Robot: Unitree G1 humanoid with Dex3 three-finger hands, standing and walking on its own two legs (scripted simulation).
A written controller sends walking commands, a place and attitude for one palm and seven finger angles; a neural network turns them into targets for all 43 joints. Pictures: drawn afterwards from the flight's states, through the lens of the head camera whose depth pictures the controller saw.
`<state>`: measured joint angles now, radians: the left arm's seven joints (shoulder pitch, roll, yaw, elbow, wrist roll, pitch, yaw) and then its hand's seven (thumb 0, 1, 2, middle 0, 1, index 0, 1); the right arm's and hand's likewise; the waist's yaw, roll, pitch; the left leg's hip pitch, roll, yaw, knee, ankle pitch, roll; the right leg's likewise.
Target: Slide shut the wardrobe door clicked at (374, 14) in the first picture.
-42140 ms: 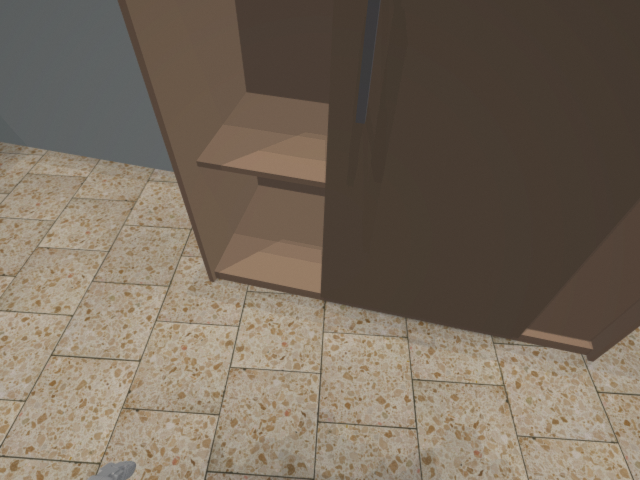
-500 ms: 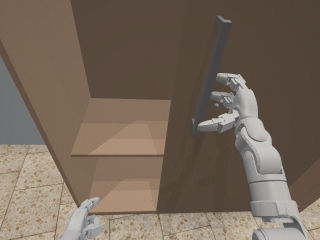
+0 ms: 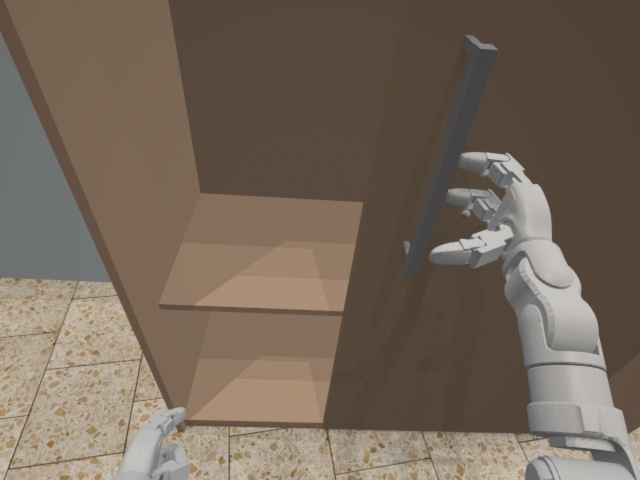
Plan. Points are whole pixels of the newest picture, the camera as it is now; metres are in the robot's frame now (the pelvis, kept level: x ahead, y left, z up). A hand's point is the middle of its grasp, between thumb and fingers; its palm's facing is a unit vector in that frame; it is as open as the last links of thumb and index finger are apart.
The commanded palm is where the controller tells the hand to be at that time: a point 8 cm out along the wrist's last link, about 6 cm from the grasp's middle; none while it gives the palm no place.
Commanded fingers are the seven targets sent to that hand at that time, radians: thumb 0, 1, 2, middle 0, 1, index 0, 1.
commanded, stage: move the hooked fingers beside the handle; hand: right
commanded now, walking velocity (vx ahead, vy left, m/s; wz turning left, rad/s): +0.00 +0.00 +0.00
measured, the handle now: (435, 175) +0.45 -0.11 +0.20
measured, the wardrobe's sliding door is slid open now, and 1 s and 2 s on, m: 0.42 0.42 0.42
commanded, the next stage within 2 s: none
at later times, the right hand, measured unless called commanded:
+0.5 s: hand (487, 212) +0.38 -0.16 +0.20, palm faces +0.00 +1.00 -0.02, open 14.0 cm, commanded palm +0.36 -0.21 +0.20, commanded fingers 0.00 0.50 -0.30 0.30 1.20 0.30 1.20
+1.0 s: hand (506, 216) +0.39 -0.19 +0.20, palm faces +0.02 +1.00 -0.02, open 14.0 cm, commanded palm +0.36 -0.23 +0.20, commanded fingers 0.00 0.50 -0.30 0.30 1.20 0.30 1.20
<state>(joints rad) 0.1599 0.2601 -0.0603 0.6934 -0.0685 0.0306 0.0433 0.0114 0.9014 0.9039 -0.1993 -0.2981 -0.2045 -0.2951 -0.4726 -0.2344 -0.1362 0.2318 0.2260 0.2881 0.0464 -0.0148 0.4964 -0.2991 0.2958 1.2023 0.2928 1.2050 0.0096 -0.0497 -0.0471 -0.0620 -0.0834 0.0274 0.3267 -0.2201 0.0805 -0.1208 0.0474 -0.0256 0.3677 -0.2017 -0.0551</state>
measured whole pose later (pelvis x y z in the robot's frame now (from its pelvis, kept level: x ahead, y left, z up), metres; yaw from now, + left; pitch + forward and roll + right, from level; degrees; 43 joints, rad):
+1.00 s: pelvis +0.01 -0.01 +0.00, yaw +0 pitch -1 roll +0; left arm 0.17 0.26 -0.07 0.67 -0.08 0.01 0.06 0.01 0.90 0.90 -0.20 -0.30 -0.21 -0.30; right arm -0.50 -0.34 -0.22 0.33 0.23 0.28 0.14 -0.01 0.50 -0.30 0.30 1.20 0.30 1.20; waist 0.02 -0.04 -0.06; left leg -0.10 -0.07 0.03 0.35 -0.24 0.06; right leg -0.16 0.06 -0.03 0.39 -0.22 -0.07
